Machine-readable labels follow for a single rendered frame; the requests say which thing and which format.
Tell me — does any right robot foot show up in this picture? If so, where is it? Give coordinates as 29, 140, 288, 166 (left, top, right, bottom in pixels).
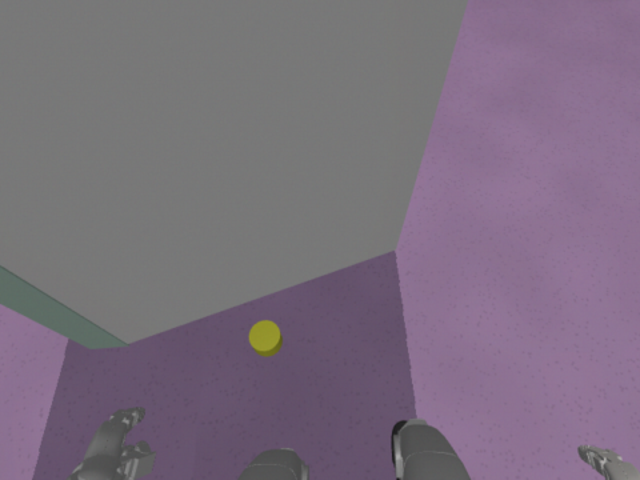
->
391, 421, 407, 480

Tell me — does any left robot arm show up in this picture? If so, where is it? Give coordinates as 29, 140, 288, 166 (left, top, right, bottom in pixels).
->
66, 454, 124, 480

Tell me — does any left robot hand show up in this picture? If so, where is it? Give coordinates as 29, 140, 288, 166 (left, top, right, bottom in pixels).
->
83, 407, 156, 480

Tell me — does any right robot hand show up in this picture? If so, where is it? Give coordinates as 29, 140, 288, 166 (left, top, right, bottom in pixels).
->
578, 445, 640, 480

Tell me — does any tin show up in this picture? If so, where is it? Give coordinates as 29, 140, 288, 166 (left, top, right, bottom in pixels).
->
249, 320, 283, 357

